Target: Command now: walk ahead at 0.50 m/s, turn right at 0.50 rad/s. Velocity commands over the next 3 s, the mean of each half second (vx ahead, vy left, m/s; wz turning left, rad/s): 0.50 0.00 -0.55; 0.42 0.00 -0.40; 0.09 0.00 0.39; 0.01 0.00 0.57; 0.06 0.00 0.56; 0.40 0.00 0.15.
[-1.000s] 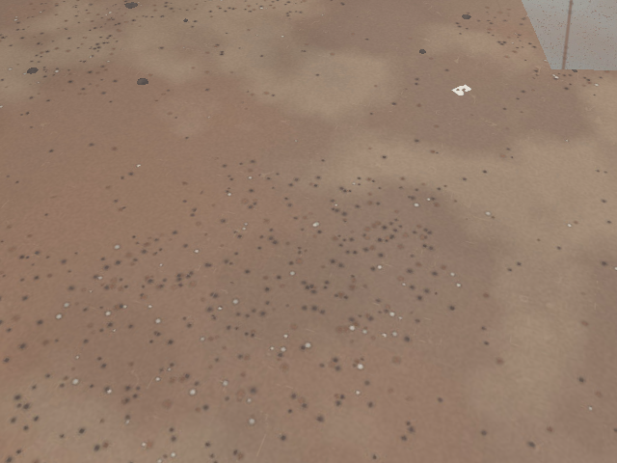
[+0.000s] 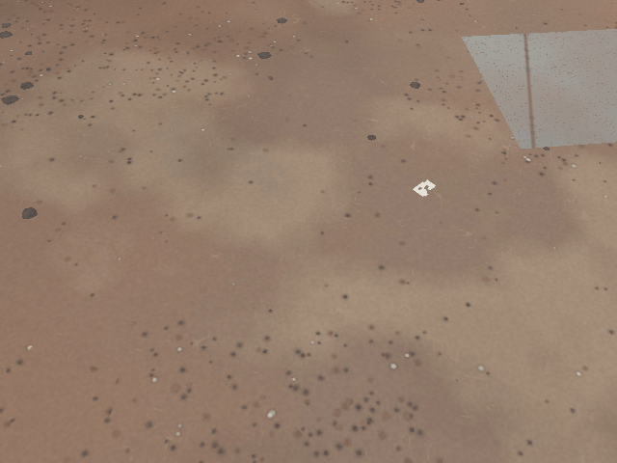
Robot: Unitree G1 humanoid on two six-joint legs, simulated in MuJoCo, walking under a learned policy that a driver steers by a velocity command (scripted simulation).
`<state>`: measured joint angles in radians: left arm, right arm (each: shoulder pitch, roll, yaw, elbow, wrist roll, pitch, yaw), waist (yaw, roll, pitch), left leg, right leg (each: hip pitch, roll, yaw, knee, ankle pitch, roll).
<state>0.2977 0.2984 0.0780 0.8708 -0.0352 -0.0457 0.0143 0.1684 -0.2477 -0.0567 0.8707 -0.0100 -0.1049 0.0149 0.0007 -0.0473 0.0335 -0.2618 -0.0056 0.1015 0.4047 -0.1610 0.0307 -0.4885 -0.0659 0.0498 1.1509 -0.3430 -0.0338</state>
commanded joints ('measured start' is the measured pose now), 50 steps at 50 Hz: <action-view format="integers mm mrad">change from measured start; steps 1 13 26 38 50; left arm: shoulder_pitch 16 -284 -73 85 -23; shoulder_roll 29 23 108 137 81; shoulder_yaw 16 -2 33 44 9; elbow -78 -226 -217 -157 -215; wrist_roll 1 13 29 10 54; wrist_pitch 16 17 -26 -7 19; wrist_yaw -2 -64 -32 8 23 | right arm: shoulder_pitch -17 97 -3 -280 -46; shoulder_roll -112 -218 -165 -136 -129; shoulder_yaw -28 -64 -40 -20 -8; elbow -31 18 -92 -204 -109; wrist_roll -2 27 6 17 6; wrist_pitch -20 30 -11 -19 16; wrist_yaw -7 -31 -14 13 20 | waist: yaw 8 -65 -18 70 17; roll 144 91 12 -45 132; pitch -24 61 -94 -11 -118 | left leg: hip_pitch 110 323 -353 -255 129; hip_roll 283 309 131 17 201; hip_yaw -209 73 -180 -184 -420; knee -267 -221 677 85 -49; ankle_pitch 86 299 -134 217 643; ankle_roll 148 106 -41 -66 203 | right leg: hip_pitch -153 -185 367 347 -14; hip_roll -92 -43 -121 -71 30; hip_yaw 52 -82 322 308 57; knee -11 -488 -924 -836 -102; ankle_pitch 85 274 369 237 -119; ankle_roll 10 -23 -263 -170 87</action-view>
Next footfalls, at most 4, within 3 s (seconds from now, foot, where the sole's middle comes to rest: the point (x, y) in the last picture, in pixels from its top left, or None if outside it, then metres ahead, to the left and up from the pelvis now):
0.36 right None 0.33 -0.18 -0.78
0.84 left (355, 378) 0.67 -0.10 -0.78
1.28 right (454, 410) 0.60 -0.32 -0.78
1.68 left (337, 391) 0.64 -0.05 -0.78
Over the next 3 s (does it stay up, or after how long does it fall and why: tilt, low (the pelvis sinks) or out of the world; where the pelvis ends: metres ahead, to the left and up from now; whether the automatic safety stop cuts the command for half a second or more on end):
stays up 0.76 -0.05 -0.01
